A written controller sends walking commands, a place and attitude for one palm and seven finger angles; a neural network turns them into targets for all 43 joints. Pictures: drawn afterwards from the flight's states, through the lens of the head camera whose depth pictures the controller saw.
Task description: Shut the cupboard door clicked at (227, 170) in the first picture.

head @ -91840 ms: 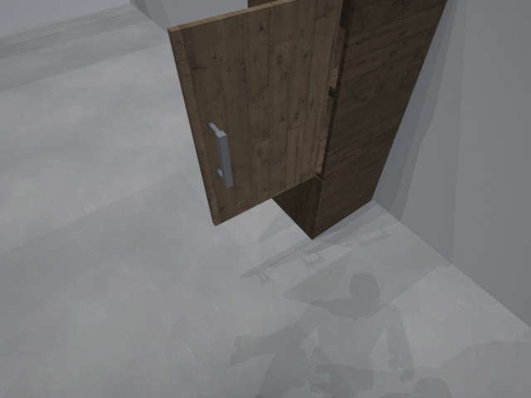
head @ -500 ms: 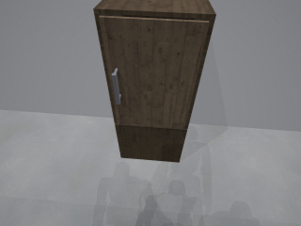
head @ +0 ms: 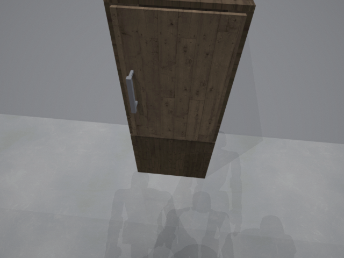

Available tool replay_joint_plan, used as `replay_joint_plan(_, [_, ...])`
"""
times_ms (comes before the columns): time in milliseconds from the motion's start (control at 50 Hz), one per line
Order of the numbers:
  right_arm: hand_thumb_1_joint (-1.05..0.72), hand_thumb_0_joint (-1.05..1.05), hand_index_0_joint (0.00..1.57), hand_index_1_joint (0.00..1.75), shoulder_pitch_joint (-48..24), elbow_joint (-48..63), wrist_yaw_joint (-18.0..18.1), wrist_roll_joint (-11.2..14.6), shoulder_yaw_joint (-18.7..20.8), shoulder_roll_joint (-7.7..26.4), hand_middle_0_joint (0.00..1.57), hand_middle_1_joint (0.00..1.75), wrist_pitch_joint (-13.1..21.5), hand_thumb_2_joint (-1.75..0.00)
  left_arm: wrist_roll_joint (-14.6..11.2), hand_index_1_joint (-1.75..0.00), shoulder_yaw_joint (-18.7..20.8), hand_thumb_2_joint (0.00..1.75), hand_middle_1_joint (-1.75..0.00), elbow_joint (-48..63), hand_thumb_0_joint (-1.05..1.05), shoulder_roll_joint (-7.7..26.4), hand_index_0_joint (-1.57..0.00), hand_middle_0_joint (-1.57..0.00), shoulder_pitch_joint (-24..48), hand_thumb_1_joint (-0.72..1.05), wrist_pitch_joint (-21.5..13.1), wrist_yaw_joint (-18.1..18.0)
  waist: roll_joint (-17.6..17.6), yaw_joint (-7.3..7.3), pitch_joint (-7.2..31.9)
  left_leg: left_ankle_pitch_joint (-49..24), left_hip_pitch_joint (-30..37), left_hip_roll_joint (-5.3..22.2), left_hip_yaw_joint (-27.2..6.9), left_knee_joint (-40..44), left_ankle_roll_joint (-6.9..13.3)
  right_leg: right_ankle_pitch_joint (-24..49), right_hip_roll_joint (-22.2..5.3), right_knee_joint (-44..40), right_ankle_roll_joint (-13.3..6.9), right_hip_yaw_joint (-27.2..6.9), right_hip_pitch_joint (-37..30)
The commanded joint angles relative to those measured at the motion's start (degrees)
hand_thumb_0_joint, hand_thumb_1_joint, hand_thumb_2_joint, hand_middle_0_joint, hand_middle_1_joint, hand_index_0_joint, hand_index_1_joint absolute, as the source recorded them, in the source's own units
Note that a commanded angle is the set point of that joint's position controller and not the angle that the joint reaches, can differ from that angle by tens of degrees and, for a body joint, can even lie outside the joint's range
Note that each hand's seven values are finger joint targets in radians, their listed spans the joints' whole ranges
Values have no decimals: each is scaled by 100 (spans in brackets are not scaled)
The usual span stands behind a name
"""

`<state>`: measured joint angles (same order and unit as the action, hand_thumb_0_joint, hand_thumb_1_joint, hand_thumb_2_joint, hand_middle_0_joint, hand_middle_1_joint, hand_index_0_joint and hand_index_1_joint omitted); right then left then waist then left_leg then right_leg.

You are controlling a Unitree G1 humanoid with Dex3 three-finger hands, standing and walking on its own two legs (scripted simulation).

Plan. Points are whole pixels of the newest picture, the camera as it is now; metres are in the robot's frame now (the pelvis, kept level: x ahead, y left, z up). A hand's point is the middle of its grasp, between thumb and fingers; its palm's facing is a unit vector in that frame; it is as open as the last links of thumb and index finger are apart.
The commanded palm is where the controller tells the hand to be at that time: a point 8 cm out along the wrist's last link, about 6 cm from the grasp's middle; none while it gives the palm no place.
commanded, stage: look to check the result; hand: left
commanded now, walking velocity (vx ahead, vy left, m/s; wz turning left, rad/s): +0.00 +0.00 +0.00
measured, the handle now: (132, 92) +0.69 +0.19 -0.05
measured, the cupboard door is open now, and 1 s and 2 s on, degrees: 0 0 0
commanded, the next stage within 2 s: stand and wait in 0.28 s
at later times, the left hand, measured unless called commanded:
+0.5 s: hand out of the picture -0.02 +0.15 -0.18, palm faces +0.04 -0.99 -0.16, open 7.4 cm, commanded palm none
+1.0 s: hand out of the picture -0.02 +0.16 -0.18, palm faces +0.04 -0.98 -0.17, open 7.4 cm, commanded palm none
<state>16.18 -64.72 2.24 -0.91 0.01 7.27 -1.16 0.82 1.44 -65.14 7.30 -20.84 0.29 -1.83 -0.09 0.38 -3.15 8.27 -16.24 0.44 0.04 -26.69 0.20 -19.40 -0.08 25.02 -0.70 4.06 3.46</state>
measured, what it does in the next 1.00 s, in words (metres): stands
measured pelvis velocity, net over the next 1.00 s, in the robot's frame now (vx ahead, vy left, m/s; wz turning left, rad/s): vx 0.02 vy -0.01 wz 0.00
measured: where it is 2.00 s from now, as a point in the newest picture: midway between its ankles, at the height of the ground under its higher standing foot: outside the picture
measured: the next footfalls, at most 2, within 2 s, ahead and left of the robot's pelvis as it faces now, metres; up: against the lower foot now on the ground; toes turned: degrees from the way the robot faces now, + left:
none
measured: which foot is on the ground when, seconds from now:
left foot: down 0.00-1.00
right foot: down 0.00-1.00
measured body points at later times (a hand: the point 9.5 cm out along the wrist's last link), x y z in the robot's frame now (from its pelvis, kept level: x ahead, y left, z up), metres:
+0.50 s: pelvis +0.01 -0.01 +0.00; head +0.02 +0.00 +0.45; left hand -0.02 +0.21 -0.16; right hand +0.01 -0.23 -0.16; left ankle +0.07 +0.12 -0.74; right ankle -0.06 -0.11 -0.74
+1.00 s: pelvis +0.02 -0.01 +0.00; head +0.03 +0.00 +0.45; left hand -0.02 +0.21 -0.16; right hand +0.01 -0.23 -0.16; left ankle +0.07 +0.12 -0.74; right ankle -0.06 -0.11 -0.74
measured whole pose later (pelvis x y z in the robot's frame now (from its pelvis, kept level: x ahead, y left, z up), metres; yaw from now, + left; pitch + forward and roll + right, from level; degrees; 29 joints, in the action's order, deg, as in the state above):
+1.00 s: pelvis +0.02 -0.01 +0.00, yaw +0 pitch -2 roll +0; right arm 14.8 -65.1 2.2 -0.7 -0.5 8.2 -0.8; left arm 0.8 1.0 -64.7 7.9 -19.4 0.1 -1.7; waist 0.6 0.3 -3.5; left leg 9.3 -14.2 0.6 0.0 -25.8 -0.3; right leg -19.5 0.2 22.3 -1.1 4.1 0.6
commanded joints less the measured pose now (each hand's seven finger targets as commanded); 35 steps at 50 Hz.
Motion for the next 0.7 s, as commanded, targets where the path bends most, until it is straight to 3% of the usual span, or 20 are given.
replay_joint_plan(0, [-90,0,20,30,297,171,30,6,83,575,20,30,72,-90,-20,-30,51,90,-30,57,0,471,-20,-20,-538,90,-26,-50,62,-2,-306,-517,600,431,-445,371,182,537,-529,-727,-183,-472,909])
replay_joint_plan(140, [-90,0,20,30,175,184,18,23,75,669,20,30,70,-90,-13,-30,46,90,-30,57,0,565,-20,-20,-554,90,-23,-40,32,-19,-344,-444,622,425,-439,401,175,421,-532,-791,-183,-469,902])
replay_joint_plan(680, [-90,0,20,30,129,135,38,8,49,682,20,30,112,-90,-26,-30,56,90,-30,102,0,599,-20,-20,-414,90,-37,-51,-6,-42,-212,-981,693,444,-375,301,167,1119,-584,-807,-160,-422,536])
